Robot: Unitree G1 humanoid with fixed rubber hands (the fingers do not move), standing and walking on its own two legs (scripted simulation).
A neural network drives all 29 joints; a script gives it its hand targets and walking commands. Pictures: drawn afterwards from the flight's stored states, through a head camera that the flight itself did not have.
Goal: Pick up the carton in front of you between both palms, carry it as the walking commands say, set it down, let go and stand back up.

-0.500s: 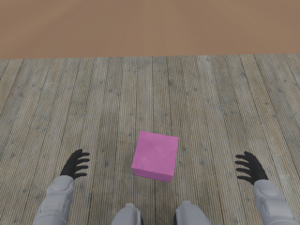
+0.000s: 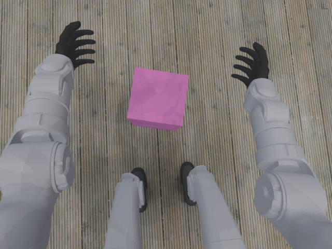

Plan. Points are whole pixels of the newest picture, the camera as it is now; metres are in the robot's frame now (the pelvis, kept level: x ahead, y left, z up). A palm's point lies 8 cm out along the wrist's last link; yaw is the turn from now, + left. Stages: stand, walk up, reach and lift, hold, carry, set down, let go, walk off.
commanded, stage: reach and lift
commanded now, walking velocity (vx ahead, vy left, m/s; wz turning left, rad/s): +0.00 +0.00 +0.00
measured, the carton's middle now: (157, 103) +0.52 -0.02 -0.53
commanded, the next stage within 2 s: none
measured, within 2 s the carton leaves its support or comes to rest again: leaves its support in 1.86 s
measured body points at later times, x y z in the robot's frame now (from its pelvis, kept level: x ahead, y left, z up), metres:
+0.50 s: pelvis +0.03 +0.00 -0.09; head +0.37 +0.02 +0.20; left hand +0.57 +0.17 -0.26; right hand +0.49 -0.21 -0.25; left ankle +0.10 +0.11 -0.62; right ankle +0.10 -0.14 -0.62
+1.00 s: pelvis -0.03 +0.00 -0.27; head +0.35 +0.01 -0.03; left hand +0.57 +0.16 -0.45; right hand +0.49 -0.21 -0.45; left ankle +0.09 +0.11 -0.62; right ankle +0.10 -0.14 -0.62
